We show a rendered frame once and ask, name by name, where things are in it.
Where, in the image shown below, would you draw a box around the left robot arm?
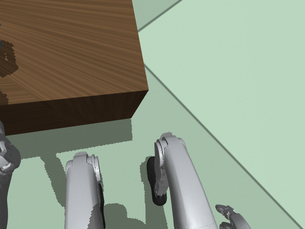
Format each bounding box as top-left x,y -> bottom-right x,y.
0,120 -> 21,229

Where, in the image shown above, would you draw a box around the right robot foot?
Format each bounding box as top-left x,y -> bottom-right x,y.
147,156 -> 167,206

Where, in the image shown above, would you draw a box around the right robot hand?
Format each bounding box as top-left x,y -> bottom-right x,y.
215,205 -> 251,229

